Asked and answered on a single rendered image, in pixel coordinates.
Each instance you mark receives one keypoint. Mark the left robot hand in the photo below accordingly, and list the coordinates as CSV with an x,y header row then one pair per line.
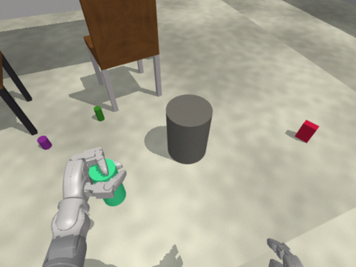
x,y
77,182

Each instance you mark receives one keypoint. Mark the chair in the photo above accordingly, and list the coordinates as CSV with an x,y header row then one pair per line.
x,y
8,98
121,31

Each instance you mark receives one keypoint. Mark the left robot arm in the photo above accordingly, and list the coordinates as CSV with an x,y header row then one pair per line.
x,y
69,228

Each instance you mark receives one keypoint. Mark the right robot hand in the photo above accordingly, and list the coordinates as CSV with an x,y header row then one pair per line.
x,y
284,253

